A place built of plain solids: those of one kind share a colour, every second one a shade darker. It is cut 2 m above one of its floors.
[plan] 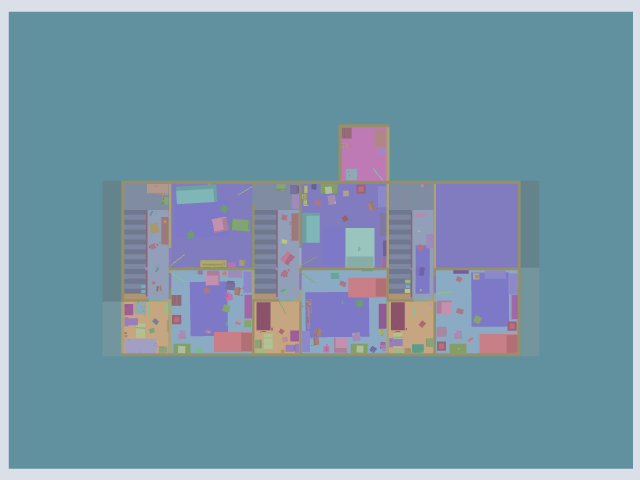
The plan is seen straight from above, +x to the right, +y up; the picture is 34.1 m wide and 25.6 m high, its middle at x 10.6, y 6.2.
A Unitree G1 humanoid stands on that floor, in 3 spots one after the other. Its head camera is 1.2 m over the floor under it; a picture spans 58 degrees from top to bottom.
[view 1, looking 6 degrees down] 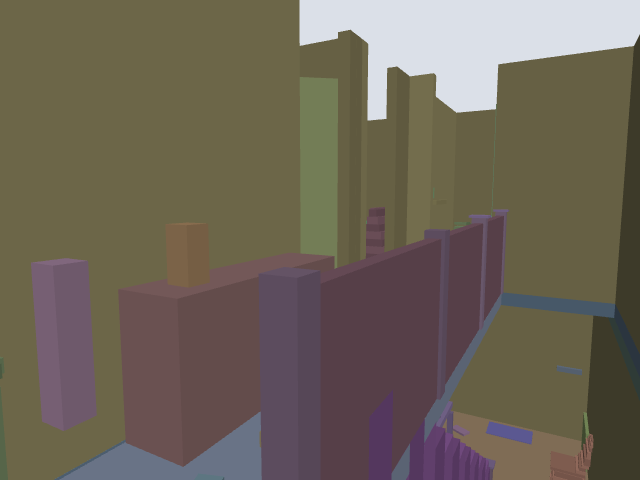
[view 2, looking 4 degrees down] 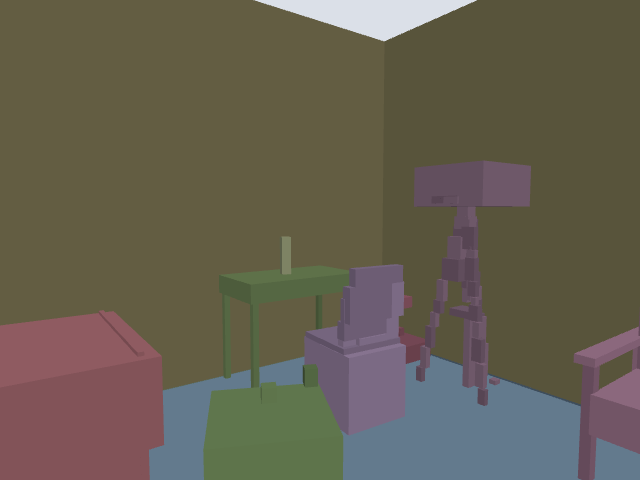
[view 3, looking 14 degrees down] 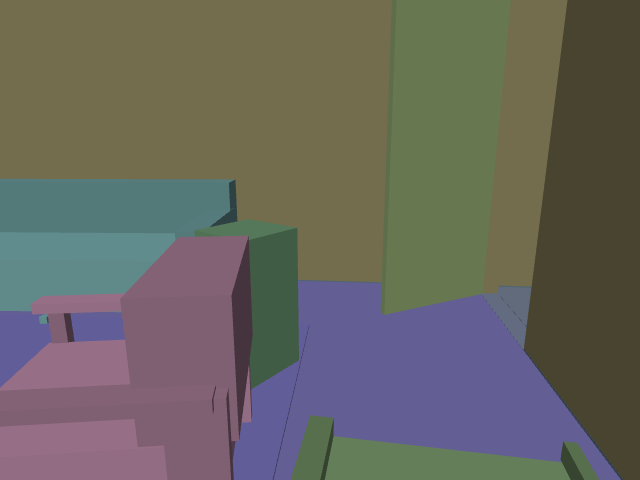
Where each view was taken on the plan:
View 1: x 0.74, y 8.70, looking -61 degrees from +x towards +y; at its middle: leaf_uback_door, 4.26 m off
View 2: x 19.62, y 3.08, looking -126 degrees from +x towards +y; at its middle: wall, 3.61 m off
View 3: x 6.03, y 5.83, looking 95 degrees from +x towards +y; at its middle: wall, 3.50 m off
